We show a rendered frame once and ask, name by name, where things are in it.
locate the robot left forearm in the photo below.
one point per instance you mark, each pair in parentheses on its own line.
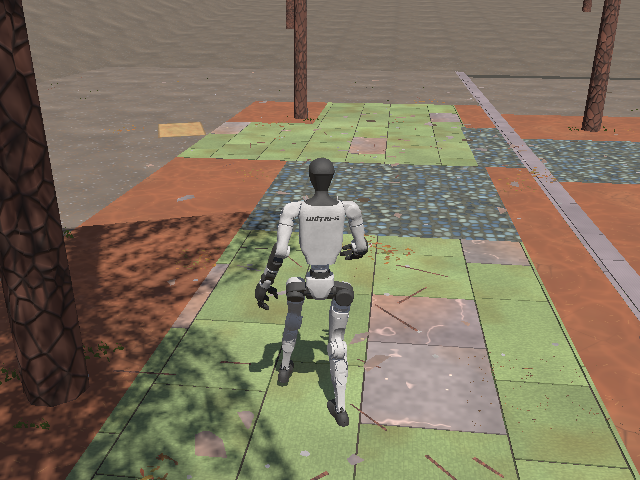
(271,270)

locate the robot left foot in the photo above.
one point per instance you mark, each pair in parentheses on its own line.
(283,375)

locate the robot right thigh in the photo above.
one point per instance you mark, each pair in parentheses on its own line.
(338,318)

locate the left robot hand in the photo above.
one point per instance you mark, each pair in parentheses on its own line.
(260,295)

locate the robot right forearm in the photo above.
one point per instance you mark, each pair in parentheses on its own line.
(362,253)

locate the right robot upper arm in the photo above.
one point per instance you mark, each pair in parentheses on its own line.
(353,213)

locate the right robot hand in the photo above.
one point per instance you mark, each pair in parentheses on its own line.
(349,252)

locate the left robot upper arm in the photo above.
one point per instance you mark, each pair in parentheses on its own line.
(285,227)

